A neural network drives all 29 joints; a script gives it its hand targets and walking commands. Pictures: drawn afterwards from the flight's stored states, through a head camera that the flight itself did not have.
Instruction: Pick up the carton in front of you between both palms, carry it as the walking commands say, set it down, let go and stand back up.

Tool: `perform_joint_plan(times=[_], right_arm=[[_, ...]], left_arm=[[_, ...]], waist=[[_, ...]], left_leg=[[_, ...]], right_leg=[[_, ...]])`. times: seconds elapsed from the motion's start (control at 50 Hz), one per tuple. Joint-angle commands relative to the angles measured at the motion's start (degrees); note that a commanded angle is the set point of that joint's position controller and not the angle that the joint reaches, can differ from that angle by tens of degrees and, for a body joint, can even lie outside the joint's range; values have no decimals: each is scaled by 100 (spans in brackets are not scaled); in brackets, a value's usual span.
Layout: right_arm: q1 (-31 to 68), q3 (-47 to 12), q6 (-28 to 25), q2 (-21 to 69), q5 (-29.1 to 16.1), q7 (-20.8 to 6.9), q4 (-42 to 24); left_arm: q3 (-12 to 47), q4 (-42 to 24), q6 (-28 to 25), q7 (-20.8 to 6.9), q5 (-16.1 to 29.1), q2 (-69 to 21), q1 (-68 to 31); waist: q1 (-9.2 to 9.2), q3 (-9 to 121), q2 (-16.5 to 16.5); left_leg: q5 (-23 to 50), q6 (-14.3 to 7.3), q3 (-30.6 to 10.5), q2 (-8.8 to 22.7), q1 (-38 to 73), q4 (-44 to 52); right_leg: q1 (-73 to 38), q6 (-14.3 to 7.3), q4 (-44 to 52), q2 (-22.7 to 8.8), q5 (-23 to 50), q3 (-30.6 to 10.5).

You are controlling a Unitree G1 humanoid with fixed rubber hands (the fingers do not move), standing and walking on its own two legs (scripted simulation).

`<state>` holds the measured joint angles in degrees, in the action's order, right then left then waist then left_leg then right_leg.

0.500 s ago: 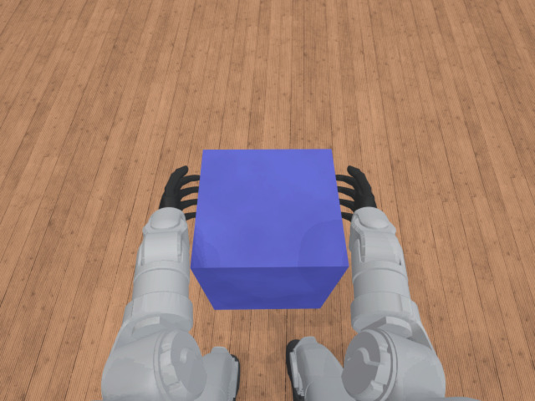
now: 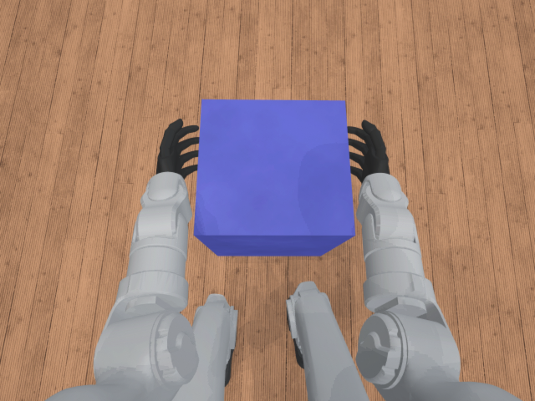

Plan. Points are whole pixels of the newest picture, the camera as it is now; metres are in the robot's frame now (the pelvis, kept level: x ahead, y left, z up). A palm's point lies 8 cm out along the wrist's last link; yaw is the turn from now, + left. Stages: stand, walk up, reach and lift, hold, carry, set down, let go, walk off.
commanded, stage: set down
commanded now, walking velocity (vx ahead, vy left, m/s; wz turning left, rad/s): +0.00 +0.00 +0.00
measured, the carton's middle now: (271, 190) +0.42 -0.04 -0.16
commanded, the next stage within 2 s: none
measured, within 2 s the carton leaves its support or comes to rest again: neither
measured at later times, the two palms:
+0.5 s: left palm (208, 186) +0.46 +0.09 -0.24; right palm (357, 186) +0.44 -0.21 -0.24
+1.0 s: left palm (223, 191) +0.49 +0.07 -0.38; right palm (346, 189) +0.47 -0.23 -0.38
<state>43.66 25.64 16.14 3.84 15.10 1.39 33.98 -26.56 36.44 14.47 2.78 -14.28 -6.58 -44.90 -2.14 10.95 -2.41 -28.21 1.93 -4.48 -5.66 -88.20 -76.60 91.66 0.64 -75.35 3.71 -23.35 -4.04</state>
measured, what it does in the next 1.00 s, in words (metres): lowers itself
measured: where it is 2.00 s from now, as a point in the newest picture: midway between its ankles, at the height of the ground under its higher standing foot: (263, 353)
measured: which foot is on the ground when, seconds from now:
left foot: down 0.00-1.00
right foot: down 0.00-1.00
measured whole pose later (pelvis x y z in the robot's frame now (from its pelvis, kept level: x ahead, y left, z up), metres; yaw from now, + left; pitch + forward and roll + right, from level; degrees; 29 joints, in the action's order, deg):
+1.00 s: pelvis -0.04 -0.01 -0.22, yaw +4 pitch +40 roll +3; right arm 74.2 18.6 14.3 -14.6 2.4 3.3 49.2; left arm -15.6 49.6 12.5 12.5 -0.4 5.4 -75.4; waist -6.6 -14.0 -2.6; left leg -36.5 6.3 -3.3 -12.1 -125.2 -120.6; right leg 129.4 1.4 -119.9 4.4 -30.8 -3.4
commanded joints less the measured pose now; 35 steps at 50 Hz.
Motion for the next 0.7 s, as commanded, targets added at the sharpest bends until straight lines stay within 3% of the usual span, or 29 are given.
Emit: perform_joint_plan(times=[0.0,0.18,0.32,0.5,0.68], right_arm=[[3100,-2989,-201,5088,-613,-1300,481],[3869,-3159,-429,4603,-1017,-1114,366],[4551,-3122,-339,4207,-1252,-1079,336],[5376,-2770,-210,3888,-1231,-1188,723],[5955,-2617,-204,3561,-1249,-1307,981]], left_arm=[[2987,475,-212,-1167,593,-5261,-3184],[3348,135,-496,-662,1010,-4941,-4133],[3445,-17,-429,-369,1198,-4722,-4897],[2984,374,-317,-310,1153,-4467,-5791],[2793,674,-324,-387,1267,-4101,-6438]], waist=[[-171,4600,215],[-357,5609,159],[-466,5889,112],[-547,5502,139],[-642,5269,216]], left_leg=[[1577,-2,435,-539,922,371],[1523,121,588,-667,482,-634],[1139,138,692,-717,285,-1274],[705,74,806,-751,-372,-1977],[600,40,934,-739,-1001,-2705]], right_leg=[[-3254,90,162,444,2121,341],[-2644,176,-822,499,2165,512],[-2129,230,-1428,504,1722,671],[-1346,234,-2057,432,1273,741],[-1034,226,-2692,340,1322,765]])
